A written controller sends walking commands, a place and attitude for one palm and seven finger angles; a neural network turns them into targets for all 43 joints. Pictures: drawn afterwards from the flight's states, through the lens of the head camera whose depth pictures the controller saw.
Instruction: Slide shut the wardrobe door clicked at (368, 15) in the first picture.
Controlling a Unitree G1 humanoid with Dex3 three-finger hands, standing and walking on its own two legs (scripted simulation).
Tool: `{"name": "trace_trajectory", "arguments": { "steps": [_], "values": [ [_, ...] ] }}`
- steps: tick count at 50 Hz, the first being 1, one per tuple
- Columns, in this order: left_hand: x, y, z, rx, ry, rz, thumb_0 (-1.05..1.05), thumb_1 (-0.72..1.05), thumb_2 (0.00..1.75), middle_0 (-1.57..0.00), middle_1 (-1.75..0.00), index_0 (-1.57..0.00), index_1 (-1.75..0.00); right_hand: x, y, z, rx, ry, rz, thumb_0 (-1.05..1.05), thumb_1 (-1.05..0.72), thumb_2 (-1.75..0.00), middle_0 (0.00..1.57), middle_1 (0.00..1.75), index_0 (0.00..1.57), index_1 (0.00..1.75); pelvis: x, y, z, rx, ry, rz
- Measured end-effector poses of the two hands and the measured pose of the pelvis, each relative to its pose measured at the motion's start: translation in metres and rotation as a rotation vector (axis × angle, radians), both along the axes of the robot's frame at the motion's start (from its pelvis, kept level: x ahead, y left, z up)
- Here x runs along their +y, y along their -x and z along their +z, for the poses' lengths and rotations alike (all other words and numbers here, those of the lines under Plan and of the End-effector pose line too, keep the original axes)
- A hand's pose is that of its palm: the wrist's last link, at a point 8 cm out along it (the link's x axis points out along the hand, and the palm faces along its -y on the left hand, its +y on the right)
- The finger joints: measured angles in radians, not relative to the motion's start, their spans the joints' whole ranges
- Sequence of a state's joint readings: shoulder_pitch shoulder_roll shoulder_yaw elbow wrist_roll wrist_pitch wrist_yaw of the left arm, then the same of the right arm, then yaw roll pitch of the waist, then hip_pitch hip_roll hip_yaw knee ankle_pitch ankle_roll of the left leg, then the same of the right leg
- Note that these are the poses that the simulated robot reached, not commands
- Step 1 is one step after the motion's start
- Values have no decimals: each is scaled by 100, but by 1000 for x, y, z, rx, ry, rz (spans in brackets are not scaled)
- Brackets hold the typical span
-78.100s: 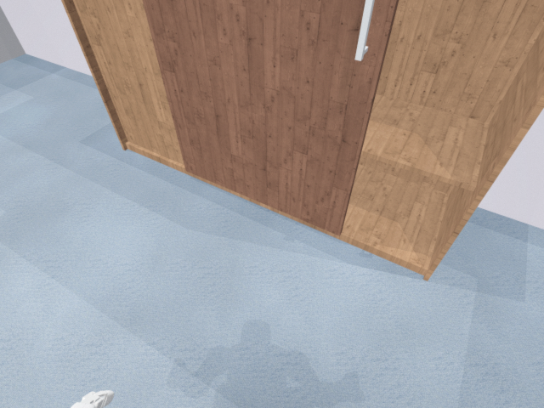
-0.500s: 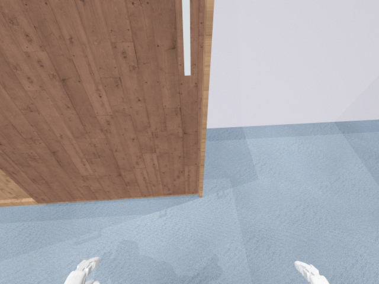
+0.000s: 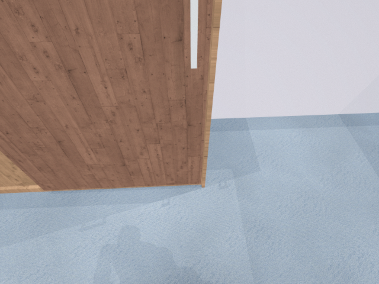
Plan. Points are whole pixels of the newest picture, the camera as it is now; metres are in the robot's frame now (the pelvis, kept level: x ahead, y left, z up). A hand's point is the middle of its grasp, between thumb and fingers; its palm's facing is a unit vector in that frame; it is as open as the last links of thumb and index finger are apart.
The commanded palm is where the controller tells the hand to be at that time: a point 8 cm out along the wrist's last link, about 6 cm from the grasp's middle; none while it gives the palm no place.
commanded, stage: let the arm hang, fingers relaxed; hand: left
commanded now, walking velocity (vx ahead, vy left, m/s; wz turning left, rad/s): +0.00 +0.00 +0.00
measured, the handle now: (193, 26) +0.69 +0.03 +0.20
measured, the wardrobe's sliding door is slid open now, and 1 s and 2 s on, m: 0.00 0.00 0.00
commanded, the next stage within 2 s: look to check the result in 0.38 s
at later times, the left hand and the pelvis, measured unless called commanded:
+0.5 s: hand out of the picture +0.08 +0.20 -0.17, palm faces -0.02 -0.97 -0.25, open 7.4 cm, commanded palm none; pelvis +0.02 -0.01 +0.00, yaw +0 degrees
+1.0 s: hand out of the picture +0.12 +0.21 -0.16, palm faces -0.04 -0.95 -0.31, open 7.4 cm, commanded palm none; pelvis +0.04 -0.02 +0.01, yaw -1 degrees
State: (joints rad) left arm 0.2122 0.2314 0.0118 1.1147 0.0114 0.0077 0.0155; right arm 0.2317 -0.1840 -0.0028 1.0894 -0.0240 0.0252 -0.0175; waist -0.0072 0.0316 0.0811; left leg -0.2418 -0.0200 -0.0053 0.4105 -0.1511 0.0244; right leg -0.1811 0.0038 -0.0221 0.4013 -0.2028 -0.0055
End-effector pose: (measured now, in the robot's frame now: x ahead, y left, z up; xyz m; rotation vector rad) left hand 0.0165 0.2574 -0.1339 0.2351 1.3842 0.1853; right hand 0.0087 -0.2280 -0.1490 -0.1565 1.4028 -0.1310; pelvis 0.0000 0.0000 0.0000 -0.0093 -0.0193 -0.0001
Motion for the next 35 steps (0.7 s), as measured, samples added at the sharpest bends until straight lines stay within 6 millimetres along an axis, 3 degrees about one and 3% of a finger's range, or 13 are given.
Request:
{"name": "trace_trajectory", "arguments": {
  "steps": [16,35],
  "values": [
    [-19,-48,-4,-85,50,-34,0,90,90,-20,-29,-20,-30,-22,-32,9,-61,55,0,0,-91,-90,20,30,20,30,-2,-11,2,1,-8,-6],
    [-3,-69,8,-80,-20,-38,0,90,90,-20,-29,-20,-30,-51,-75,15,-101,90,27,0,-91,-90,20,30,20,30,-13,-29,4,4,-10,-9]
  ]
}}
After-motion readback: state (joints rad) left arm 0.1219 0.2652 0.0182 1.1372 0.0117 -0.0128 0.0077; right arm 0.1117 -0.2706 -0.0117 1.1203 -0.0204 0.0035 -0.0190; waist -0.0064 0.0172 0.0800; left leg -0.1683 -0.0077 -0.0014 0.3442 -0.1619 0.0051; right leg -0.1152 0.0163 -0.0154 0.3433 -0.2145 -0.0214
